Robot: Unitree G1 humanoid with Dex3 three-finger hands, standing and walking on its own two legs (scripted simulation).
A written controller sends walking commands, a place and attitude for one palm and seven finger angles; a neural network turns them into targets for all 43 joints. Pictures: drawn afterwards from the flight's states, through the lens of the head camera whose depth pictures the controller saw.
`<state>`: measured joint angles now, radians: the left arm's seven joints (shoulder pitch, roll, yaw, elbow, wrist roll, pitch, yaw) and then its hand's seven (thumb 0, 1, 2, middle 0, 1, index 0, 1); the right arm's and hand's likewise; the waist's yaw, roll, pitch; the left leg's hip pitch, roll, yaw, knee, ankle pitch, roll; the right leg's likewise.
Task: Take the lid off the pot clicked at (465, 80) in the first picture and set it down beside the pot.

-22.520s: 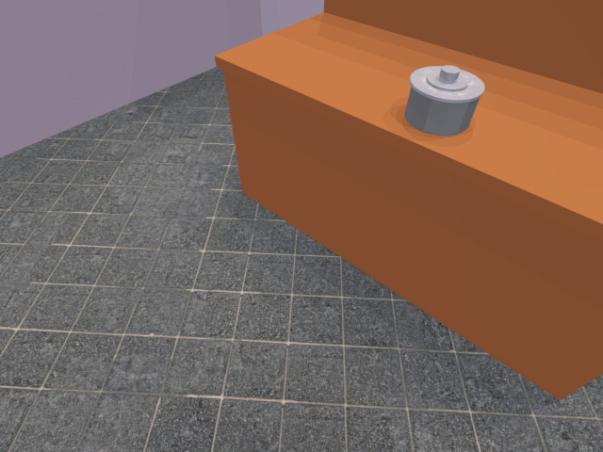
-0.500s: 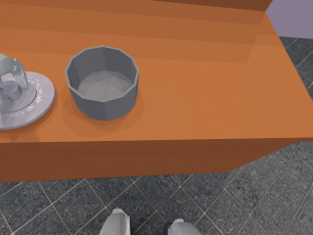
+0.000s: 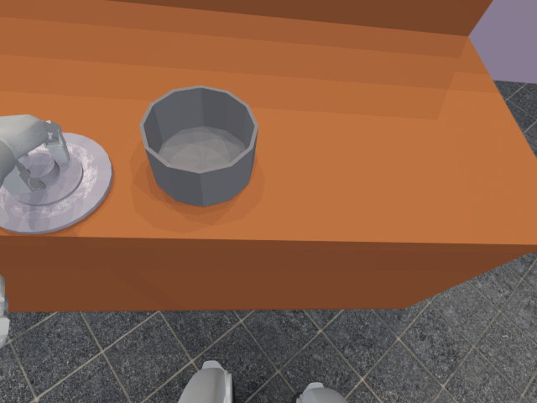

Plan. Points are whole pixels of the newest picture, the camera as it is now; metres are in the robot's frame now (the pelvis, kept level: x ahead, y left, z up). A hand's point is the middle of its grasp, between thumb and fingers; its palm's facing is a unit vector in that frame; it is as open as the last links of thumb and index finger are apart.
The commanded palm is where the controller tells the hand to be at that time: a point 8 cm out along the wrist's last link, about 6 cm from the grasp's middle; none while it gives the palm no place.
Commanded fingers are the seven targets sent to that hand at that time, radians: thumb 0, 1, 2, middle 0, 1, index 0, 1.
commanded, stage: open the fingers wide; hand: left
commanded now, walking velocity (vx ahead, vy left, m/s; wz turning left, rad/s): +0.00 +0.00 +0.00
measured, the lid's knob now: (40, 168) +0.46 +0.36 +0.00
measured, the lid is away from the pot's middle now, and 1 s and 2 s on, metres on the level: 0.25 0.25 0.25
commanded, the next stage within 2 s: raise the empty hand in 0.70 s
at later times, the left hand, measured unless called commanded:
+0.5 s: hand (32, 166) +0.44 +0.34 +0.04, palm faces -0.44 -0.12 -0.89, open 10.3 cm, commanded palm +0.48 +0.32 +0.09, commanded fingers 0.00 0.04 0.53 -0.31 -0.93 -0.31 -0.93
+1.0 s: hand (22, 161) +0.44 +0.35 +0.05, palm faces -0.43 -0.13 -0.89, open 11.0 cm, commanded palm +0.48 +0.33 +0.11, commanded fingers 0.00 0.03 0.56 -0.32 -0.92 -0.32 -0.92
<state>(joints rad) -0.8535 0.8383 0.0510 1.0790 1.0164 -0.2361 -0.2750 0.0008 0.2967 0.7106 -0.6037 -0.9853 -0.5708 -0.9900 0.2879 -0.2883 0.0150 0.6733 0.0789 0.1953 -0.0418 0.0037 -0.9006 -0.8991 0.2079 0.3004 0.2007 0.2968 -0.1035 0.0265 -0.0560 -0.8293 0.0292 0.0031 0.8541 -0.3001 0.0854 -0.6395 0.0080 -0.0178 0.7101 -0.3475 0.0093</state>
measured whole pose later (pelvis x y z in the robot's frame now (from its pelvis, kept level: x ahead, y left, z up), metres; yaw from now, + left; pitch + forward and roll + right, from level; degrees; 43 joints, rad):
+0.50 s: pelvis +0.00 +0.00 +0.00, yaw +0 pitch +16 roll -6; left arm -0.89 0.83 0.03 1.08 1.01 -0.23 -0.27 0.00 0.11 0.56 -0.37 -0.95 -0.37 -0.96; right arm 0.32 -0.30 0.01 0.69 0.08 0.17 -0.05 0.00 -0.90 -0.90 0.21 0.30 0.20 0.30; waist -0.11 0.03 -0.06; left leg -0.84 0.03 0.01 0.85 -0.29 0.09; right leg -0.65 0.01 -0.01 0.72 -0.35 0.00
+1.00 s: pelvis +0.00 +0.00 +0.00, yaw +0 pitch +15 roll -6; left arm -0.88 0.85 0.04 1.07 1.00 -0.23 -0.30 0.00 0.04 0.56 -0.33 -0.91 -0.33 -0.92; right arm 0.31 -0.30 0.01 0.69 0.08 0.18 -0.05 0.00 -0.90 -0.90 0.21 0.30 0.20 0.30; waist -0.10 0.03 -0.06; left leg -0.82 0.03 0.00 0.85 -0.30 0.08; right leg -0.63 0.01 -0.01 0.70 -0.35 0.01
